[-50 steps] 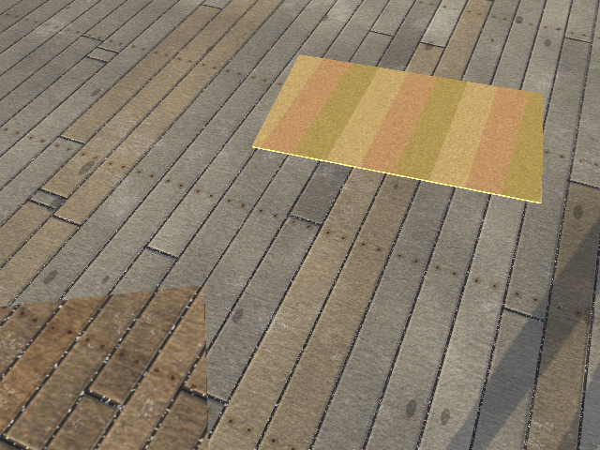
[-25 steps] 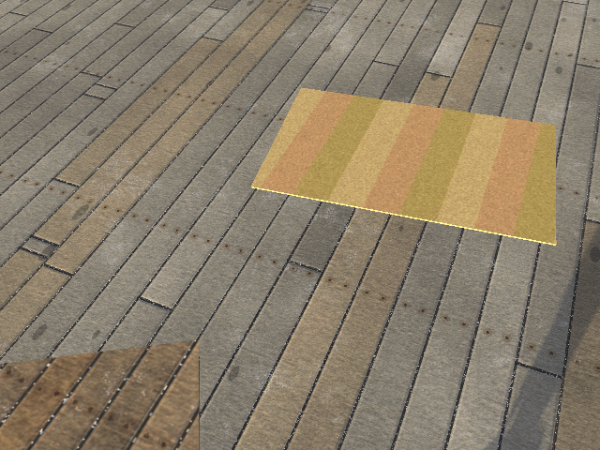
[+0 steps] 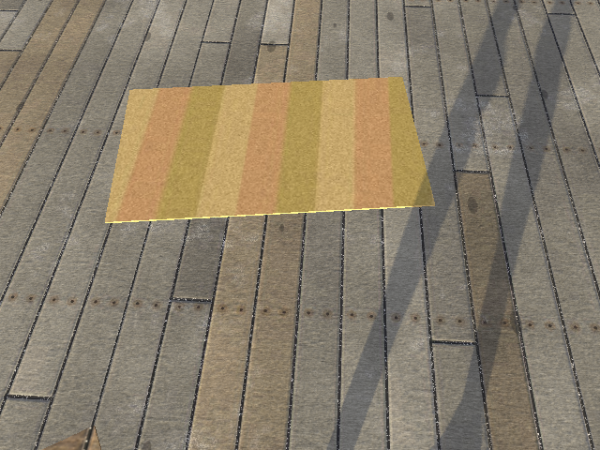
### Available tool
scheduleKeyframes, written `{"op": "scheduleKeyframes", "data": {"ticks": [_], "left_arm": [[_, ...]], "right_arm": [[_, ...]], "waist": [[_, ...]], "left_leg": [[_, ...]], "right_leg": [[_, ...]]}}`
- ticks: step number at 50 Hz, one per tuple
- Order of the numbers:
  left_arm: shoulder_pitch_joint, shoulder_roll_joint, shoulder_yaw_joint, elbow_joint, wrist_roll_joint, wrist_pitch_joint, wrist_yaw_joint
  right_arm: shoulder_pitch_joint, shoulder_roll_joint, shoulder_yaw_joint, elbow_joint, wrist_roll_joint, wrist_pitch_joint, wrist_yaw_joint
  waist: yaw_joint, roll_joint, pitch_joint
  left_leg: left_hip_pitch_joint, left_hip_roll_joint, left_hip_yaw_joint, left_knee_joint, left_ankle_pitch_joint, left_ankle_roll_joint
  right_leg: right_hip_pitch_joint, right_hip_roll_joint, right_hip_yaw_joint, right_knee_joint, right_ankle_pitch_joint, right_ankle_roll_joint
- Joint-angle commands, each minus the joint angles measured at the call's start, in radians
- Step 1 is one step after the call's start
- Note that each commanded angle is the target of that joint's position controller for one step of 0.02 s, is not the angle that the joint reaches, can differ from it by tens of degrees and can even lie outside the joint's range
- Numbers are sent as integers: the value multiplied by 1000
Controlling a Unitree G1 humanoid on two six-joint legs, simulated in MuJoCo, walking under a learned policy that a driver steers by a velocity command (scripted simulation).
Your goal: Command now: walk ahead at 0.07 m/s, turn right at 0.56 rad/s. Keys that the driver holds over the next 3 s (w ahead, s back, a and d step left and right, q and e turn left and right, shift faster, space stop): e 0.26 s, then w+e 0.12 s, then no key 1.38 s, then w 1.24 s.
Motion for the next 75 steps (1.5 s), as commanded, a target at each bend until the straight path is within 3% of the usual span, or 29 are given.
{"op": "scheduleKeyframes", "data": {"ticks": [1,5,7,8,9,10,11,12,13,15,16,18,22,27,29,31,32,33,34,35,36,38,40,41,42,44,47,62,75], "left_arm": [[117,47,11,-48,2,16,-20],[67,70,24,-89,5,26,-40],[113,88,41,-76,10,24,-39],[140,161,63,-84,13,21,-26],[115,289,84,-127,26,16,-14],[130,247,71,-130,51,-13,-19],[77,221,62,-140,50,-36,-21],[10,195,57,-160,29,-46,-21],[-31,167,47,-173,11,-47,-20],[3,134,34,-175,4,-47,-17],[27,129,33,-172,2,-49,-15],[73,141,36,-165,5,-56,-7],[93,155,41,-159,14,-59,5],[82,149,34,-161,18,-43,-14],[57,134,25,-165,13,-37,-16],[32,103,10,-168,8,-35,-14],[44,68,-3,-168,23,-39,-12],[108,36,-11,-167,42,-45,-13],[128,39,-11,-179,34,-43,-9],[104,86,-2,-168,33,-39,-4],[64,98,5,-170,27,-33,-1],[67,75,3,-162,33,-16,-2],[64,56,-3,-158,36,-8,-9],[57,63,-3,-167,38,-5,-11],[61,91,6,-156,31,-6,-11],[60,64,3,-157,32,-13,-13],[56,63,4,-155,32,-23,-12],[69,46,2,-133,28,-21,0],[95,31,2,-52,25,-27,8]], "right_arm": [[-116,-173,-44,-89,18,1,-15],[-90,-195,-54,-74,42,31,-13],[-46,-155,-46,-56,44,49,-14],[-6,-103,-34,-49,31,59,-7],[-54,-85,-28,-113,4,57,-10],[-137,-128,-43,-129,0,50,-13],[-103,-142,-50,-125,19,51,-12],[-56,-147,-57,-93,19,55,-16],[-44,-151,-61,-78,6,57,-24],[-24,-134,-61,-75,7,49,-10],[-40,-125,-60,-82,14,42,-2],[-102,-121,-60,-101,23,24,8],[-140,-88,-46,-101,15,-2,18],[-109,-91,-38,-101,21,-1,28],[-91,-92,-35,-103,20,-4,32],[-40,-90,-32,-93,3,-9,34],[-6,-125,-36,-93,-14,-9,29],[8,-190,-46,-100,-23,-2,23],[-17,-149,-33,-85,-13,8,19],[-54,-92,-16,-102,2,10,20],[-62,-89,-13,-103,3,12,19],[-90,-114,-12,-110,9,15,18],[-84,-109,-6,-102,7,16,24],[-72,-98,-1,-97,4,15,28],[-60,-95,0,-100,4,13,34],[-69,-89,4,-91,8,8,37],[-58,-79,7,-81,15,9,36],[-48,-74,9,0,16,28,31],[-32,-75,8,88,16,35,17]], "waist": [[56,121,-177],[46,113,-155],[54,63,-152],[44,-120,-107],[25,-348,-54],[66,-219,-90],[21,-173,-101],[-12,-108,-119],[-17,-89,-141],[-18,-83,-187],[-7,-93,-175],[21,-115,-122],[46,-124,-105],[45,-124,-124],[27,-117,-135],[-16,-83,-153],[-17,-31,-191],[35,131,-211],[58,261,-199],[40,224,-168],[26,199,-158],[41,167,-157],[42,127,-142],[32,110,-130],[6,48,-100],[20,34,-98],[10,-7,-121],[4,15,-79],[-1,16,-50]], "left_leg": [[-7,308,-166,-173,70,220],[49,317,-133,-110,-98,162],[12,263,-78,24,-197,82],[-105,163,20,262,-305,-9],[-394,-10,27,518,-554,-83],[-400,-7,-161,698,-556,-62],[-406,4,-199,744,-460,-44],[-390,21,-212,744,-368,-41],[-381,24,-212,750,-309,-47],[-335,19,-200,748,-207,-50],[-354,17,-199,700,-172,-50],[-395,8,-208,552,-139,-53],[-311,-5,-205,328,-115,-68],[-117,-18,-173,253,-186,-65],[-52,-20,-168,183,-173,-47],[110,2,-172,-12,36,-17],[234,99,-248,-14,193,7],[329,233,-374,19,419,81],[282,317,-481,-10,355,208],[250,305,-492,-30,264,222],[247,268,-465,-24,224,194],[191,229,-406,-13,173,149],[107,148,-319,-5,48,82],[84,117,-293,5,-46,54],[75,73,-249,6,-93,33],[90,58,-225,46,-55,23],[124,48,-203,98,47,26],[121,32,-197,96,-18,8],[108,32,-211,57,-97,9]], "right_leg": [[216,-32,11,-110,92,-23],[276,4,-45,-305,94,-72],[391,50,-60,-454,138,-119],[445,-75,151,-632,255,-182],[473,-302,543,-731,336,-353],[420,-301,556,-749,330,-391],[417,-260,467,-735,340,-341],[419,-206,391,-710,323,-276],[422,-183,353,-693,349,-242],[415,-135,337,-724,119,-236],[434,-129,360,-754,-19,-241],[475,-138,409,-795,-96,-250],[504,-122,350,-752,146,-248],[406,-122,349,-680,358,-269],[409,-119,366,-636,425,-257],[377,-69,351,-582,394,-194],[328,-20,320,-522,309,-144],[226,93,222,-389,59,-89],[180,103,153,-376,-86,-47],[186,65,137,-365,-83,-20],[185,63,123,-377,-33,-12],[274,47,114,-450,66,-4],[393,49,111,-518,208,-16],[409,38,121,-519,264,-26],[382,44,125,-494,265,-43],[384,40,132,-505,290,-50],[394,36,138,-501,362,-48],[400,42,133,-512,332,-45],[400,48,115,-537,284,-32]]}}
Next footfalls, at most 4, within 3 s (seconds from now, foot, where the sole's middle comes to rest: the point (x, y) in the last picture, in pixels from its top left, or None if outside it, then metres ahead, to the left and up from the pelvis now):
0.16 right None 0.09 -0.16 -0.77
0.64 left None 0.19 0.06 -0.77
2.06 right None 0.13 -0.18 -0.77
2.52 left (349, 395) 0.56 -0.07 -0.77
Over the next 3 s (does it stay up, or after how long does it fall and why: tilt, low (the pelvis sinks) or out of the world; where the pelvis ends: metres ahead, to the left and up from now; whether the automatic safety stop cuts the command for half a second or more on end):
stays up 0.61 -0.20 0.00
